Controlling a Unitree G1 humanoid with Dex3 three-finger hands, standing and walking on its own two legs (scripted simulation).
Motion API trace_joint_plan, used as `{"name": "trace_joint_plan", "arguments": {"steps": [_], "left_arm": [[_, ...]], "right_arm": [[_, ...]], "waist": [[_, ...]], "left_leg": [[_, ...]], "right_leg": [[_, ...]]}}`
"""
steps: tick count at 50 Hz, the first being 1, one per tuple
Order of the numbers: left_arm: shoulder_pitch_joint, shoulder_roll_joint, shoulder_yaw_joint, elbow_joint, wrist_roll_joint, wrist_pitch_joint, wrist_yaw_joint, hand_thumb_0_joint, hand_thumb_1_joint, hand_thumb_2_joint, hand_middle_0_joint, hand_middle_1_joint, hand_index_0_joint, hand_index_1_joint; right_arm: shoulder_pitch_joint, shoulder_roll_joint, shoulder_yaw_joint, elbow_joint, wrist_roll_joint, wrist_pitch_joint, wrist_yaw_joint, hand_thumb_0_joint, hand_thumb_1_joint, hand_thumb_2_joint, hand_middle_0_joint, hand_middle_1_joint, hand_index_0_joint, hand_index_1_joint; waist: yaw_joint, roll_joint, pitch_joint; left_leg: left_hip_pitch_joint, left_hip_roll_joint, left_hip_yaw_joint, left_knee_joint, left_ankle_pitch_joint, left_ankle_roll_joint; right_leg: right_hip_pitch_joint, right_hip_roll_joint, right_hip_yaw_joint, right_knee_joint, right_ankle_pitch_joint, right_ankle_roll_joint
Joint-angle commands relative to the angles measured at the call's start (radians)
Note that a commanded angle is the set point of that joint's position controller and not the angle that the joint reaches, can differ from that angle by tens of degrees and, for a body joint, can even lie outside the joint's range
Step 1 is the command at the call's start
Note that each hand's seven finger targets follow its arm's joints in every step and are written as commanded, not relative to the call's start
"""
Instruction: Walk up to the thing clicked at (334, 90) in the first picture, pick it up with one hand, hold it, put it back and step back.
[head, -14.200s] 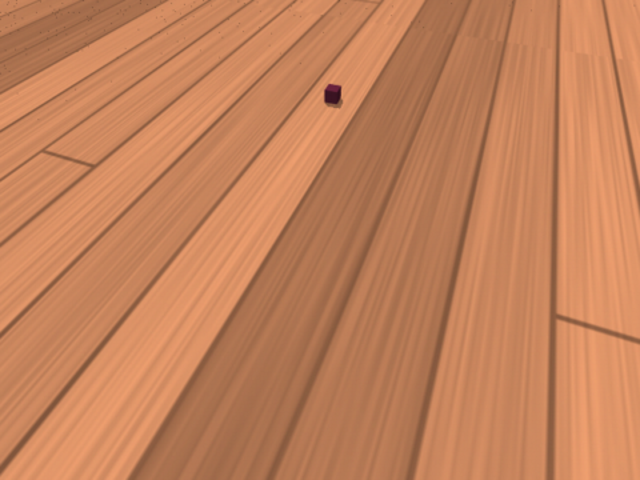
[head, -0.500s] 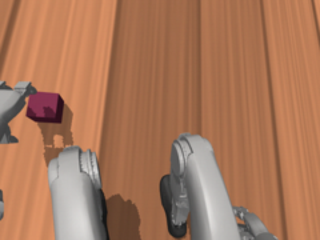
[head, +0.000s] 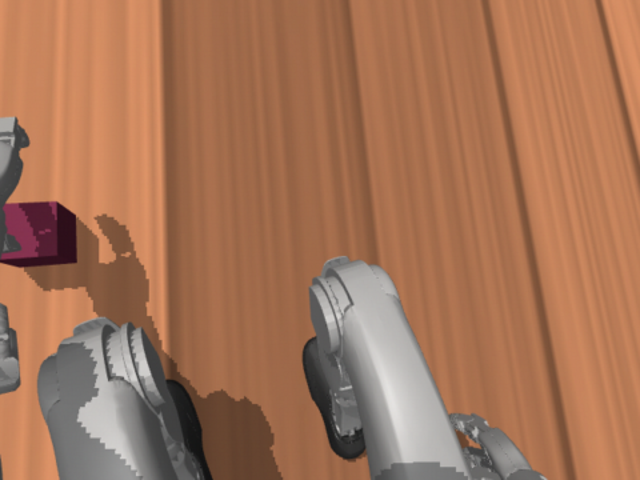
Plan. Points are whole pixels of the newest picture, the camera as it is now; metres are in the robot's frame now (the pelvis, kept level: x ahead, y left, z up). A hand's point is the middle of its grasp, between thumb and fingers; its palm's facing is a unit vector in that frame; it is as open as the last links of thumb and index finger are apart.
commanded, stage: approach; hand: left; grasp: from above
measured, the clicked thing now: (37, 235) +0.47 +0.30 -0.28
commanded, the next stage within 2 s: close in in 0.08 s
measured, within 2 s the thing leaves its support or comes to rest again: neither
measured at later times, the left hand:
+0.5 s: hand (17, 283) +0.39 +0.30 -0.21, palm faces -0.44 -0.06 -0.89, open 13.8 cm
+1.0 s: hand (24, 240) +0.45 +0.29 -0.23, palm faces -0.58 -0.05 -0.81, open 13.8 cm
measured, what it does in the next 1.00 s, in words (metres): stands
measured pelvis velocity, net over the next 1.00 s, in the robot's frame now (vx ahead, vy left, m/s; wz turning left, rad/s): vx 0.01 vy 0.00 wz -0.03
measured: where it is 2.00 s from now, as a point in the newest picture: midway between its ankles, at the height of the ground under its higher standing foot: (267, 441)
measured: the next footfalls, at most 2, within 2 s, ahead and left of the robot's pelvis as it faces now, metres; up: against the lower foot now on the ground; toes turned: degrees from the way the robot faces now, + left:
none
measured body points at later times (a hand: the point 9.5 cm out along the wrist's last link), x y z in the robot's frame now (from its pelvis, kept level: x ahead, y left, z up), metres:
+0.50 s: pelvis +0.00 +0.01 -0.01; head +0.22 +0.12 +0.37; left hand +0.41 +0.30 -0.16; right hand +0.13 -0.27 -0.10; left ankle +0.08 +0.14 -0.28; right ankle +0.10 -0.12 -0.28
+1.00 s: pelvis +0.01 +0.00 -0.02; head +0.28 +0.07 +0.33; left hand +0.48 +0.30 -0.19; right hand +0.05 -0.26 -0.13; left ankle +0.08 +0.14 -0.28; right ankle +0.10 -0.12 -0.28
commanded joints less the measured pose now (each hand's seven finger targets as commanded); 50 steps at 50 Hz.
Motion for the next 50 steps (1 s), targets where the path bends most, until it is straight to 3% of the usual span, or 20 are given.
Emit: {"name": "trace_joint_plan", "arguments": {"steps": [1,2,7,9,10,12,15,16,19,21,24,25,28,31,34,39,42,44,47,50], "left_arm": [[-0.106,0.329,0.026,-0.17,-0.086,0.013,-0.124,0.0,-0.427,0.887,-0.049,-1.059,-0.124,-0.981],[-0.104,0.357,0.046,-0.211,-0.102,-0.006,-0.151,0.0,-0.426,0.884,-0.052,-1.066,-0.127,-0.989],[-0.033,0.246,0.021,-0.384,-0.172,-0.185,-0.272,0.0,-0.414,0.876,-0.059,-1.054,-0.136,-0.975],[-0.031,0.249,0.022,-0.437,-0.176,-0.277,-0.291,0.0,-0.389,0.852,-0.067,-1.026,-0.148,-0.943],[-0.062,0.293,0.049,-0.519,-0.176,-0.326,-0.282,0.0,-0.409,0.86,-0.068,-1.0,-0.143,-0.923],[-0.079,0.313,0.075,-0.534,-0.16,-0.41,-0.23,0.0,-0.385,0.834,-0.094,-0.963,-0.166,-0.89],[0.015,0.223,0.056,-0.403,-0.098,-0.466,-0.099,0.0,-0.399,0.854,-0.072,-0.933,-0.137,-0.866],[0.042,0.212,0.057,-0.34,-0.065,-0.463,-0.044,0.0,-0.412,0.865,-0.05,-0.939,-0.115,-0.871],[-0.014,0.224,0.033,-0.246,0.093,-0.426,0.102,0.0,-0.409,0.887,-0.024,-0.961,-0.08,-0.902],[-0.076,0.217,0.027,-0.208,0.15,-0.385,0.186,0.0,-0.408,0.888,-0.026,-0.974,-0.081,-0.916],[-0.157,0.205,0.02,-0.193,0.179,-0.294,0.301,0.0,-0.401,0.878,-0.026,-0.993,-0.088,-0.928],[-0.172,0.192,0.016,-0.175,0.171,-0.257,0.329,0.0,-0.407,0.875,-0.027,-0.996,-0.089,-0.932],[-0.227,0.133,-0.043,-0.092,0.158,-0.154,0.368,0.0,-0.421,0.881,-0.03,-1.004,-0.089,-0.943],[-0.262,0.151,-0.063,0.002,0.137,-0.06,0.351,0.0,-0.455,0.908,-0.039,-1.006,-0.083,-0.959],[-0.297,0.159,-0.071,0.038,0.084,-0.009,0.3,0.0,-0.446,0.9,-0.038,-1.021,-0.09,-0.967],[-0.265,0.245,-0.009,0.057,0.003,0.003,0.15,0.0,-0.418,0.879,-0.032,-1.032,-0.1,-0.962],[-0.157,0.292,0.036,0.092,-0.03,-0.021,0.065,0.0,-0.414,0.872,-0.031,-1.037,-0.1,-0.964],[-0.138,0.236,-0.021,0.068,-0.052,-0.054,0.005,0.0,-0.423,0.882,-0.034,-1.039,-0.098,-0.971],[-0.06,0.355,0.037,-0.01,-0.053,-0.117,-0.045,0.0,-0.432,0.891,-0.037,-1.03,-0.097,-0.968],[-0.077,0.378,0.064,-0.146,-0.063,-0.209,-0.045,0.0,-0.437,0.895,-0.039,-1.007,-0.094,-0.949]], "right_arm": [[0.158,-0.235,-0.088,-0.037,0.022,0.007,-0.015,0.0,-0.902,-0.892,0.2,0.3,0.2,0.3],[0.169,-0.243,-0.09,-0.032,0.021,0.014,-0.015,0.0,-0.904,-0.893,0.2,0.3,0.2,0.3],[0.205,-0.259,-0.112,-0.019,0.018,0.022,-0.018,0.0,-0.903,-0.891,0.2,0.3,0.2,0.3],[0.203,-0.269,-0.118,-0.02,0.009,0.014,-0.021,0.0,-0.901,-0.89,0.2,0.3,0.2,0.3],[0.192,-0.26,-0.117,-0.022,0.0,0.013,-0.018,0.0,-0.902,-0.892,0.2,0.3,0.2,0.3],[0.169,-0.26,-0.112,-0.023,-0.019,0.019,-0.005,0.0,-0.901,-0.892,0.2,0.3,0.2,0.3],[0.114,-0.257,-0.095,-0.012,-0.029,0.041,0.011,0.0,-0.891,-0.888,0.2,0.3,0.2,0.3],[0.089,-0.265,-0.092,-0.014,-0.03,0.049,0.014,0.0,-0.888,-0.887,0.2,0.3,0.2,0.3],[0.055,-0.273,-0.099,0.013,-0.04,0.063,0.015,0.0,-0.882,-0.888,0.2,0.3,0.2,0.3],[0.047,-0.27,-0.099,0.029,-0.057,0.068,0.013,0.0,-0.882,-0.888,0.2,0.3,0.2,0.3],[0.02,-0.268,-0.106,0.034,-0.077,0.055,0.009,0.0,-0.884,-0.89,0.2,0.299,0.2,0.299],[0.008,-0.263,-0.109,0.038,-0.083,0.045,0.012,0.0,-0.887,-0.891,0.2,0.299,0.2,0.299],[-0.021,-0.254,-0.099,0.047,-0.086,0.008,0.018,0.0,-0.894,-0.894,0.2,0.299,0.2,0.299],[-0.024,-0.256,-0.081,0.066,-0.082,-0.024,0.017,0.0,-0.902,-0.898,0.2,0.299,0.2,0.299],[-0.005,-0.263,-0.067,0.076,-0.086,-0.054,0.02,0.0,-0.902,-0.897,0.2,0.299,0.2,0.299],[0.044,-0.257,-0.035,0.015,-0.079,-0.083,0.024,0.0,-0.898,-0.895,0.2,0.299,0.2,0.299],[0.082,-0.259,-0.028,0.0,-0.081,-0.072,0.017,0.0,-0.898,-0.896,0.2,0.3,0.2,0.3],[0.079,-0.239,-0.008,-0.001,-0.085,-0.062,0.023,0.0,-0.901,-0.898,0.2,0.3,0.2,0.3],[0.116,-0.275,-0.007,-0.017,-0.088,-0.041,0.022,0.0,-0.9,-0.898,0.2,0.3,0.2,0.3],[0.131,-0.278,0.007,-0.02,-0.093,-0.009,0.025,0.0,-0.898,-0.897,0.2,0.3,0.2,0.3]], "waist": [[0.079,0.142,-0.69],[0.083,0.136,-0.7],[0.058,0.107,-0.675],[0.057,0.134,-0.659],[0.079,0.18,-0.706],[0.089,0.227,-0.715],[0.08,0.233,-0.611],[0.088,0.241,-0.559],[0.088,0.32,-0.543],[0.076,0.315,-0.567],[0.066,0.351,-0.64],[0.061,0.359,-0.673],[0.032,0.379,-0.664],[0.021,0.361,-0.616],[0.006,0.325,-0.585],[-0.013,0.21,-0.594],[0.003,0.146,-0.619],[0.004,0.174,-0.643],[0.027,0.194,-0.679],[0.04,0.223,-0.683]], "left_leg": [[0.407,-0.054,0.119,-0.221,0.149,0.068],[0.387,-0.055,0.121,-0.214,0.148,0.068],[0.435,-0.052,0.091,-0.178,0.18,0.044],[0.471,-0.052,0.081,-0.162,0.177,0.031],[0.512,-0.049,0.08,-0.159,0.185,0.029],[0.549,-0.043,0.07,-0.142,0.186,0.019],[0.582,-0.033,0.04,-0.162,0.176,0.017],[0.587,-0.033,0.033,-0.178,0.163,0.016],[0.646,-0.03,0.029,-0.219,0.156,0.003],[0.645,-0.032,0.033,-0.22,0.151,0.001],[0.673,-0.038,0.047,-0.223,0.166,0.003],[0.668,-0.037,0.051,-0.216,0.168,0.004],[0.622,-0.044,0.065,-0.205,0.145,0.001],[0.548,-0.046,0.08,-0.184,0.09,0.006],[0.495,-0.041,0.08,-0.174,0.059,0.016],[0.421,-0.044,0.075,-0.112,0.101,0.048],[0.378,-0.048,0.079,-0.106,0.148,0.057],[0.39,-0.046,0.078,-0.109,0.181,0.051],[0.434,-0.045,0.076,-0.109,0.257,0.044],[0.463,-0.038,0.066,-0.087,0.282,0.036]], "right_leg": [[0.494,0.026,-0.026,-0.298,0.239,-0.027],[0.512,0.024,-0.023,-0.301,0.235,-0.025],[0.485,0.031,-0.042,-0.298,0.25,-0.035],[0.446,0.031,-0.056,-0.299,0.226,-0.044],[0.454,0.031,-0.048,-0.292,0.23,-0.044],[0.412,0.035,-0.051,-0.275,0.207,-0.055],[0.31,0.044,-0.068,-0.243,0.177,-0.059],[0.263,0.045,-0.079,-0.229,0.156,-0.064],[0.169,0.048,-0.108,-0.186,0.139,-0.074],[0.139,0.052,-0.121,-0.177,0.133,-0.076],[0.133,0.054,-0.125,-0.157,0.154,-0.068],[0.137,0.056,-0.123,-0.151,0.161,-0.066],[0.132,0.054,-0.117,-0.155,0.163,-0.065],[0.126,0.046,-0.101,-0.173,0.14,-0.061],[0.147,0.038,-0.093,-0.189,0.126,-0.055],[0.271,0.03,-0.069,-0.183,0.179,-0.038],[0.379,0.03,-0.058,-0.195,0.228,-0.025],[0.424,0.044,-0.061,-0.188,0.272,-0.024],[0.5,0.048,-0.078,-0.182,0.348,-0.022],[0.518,0.054,-0.075,-0.186,0.349,-0.03]]}}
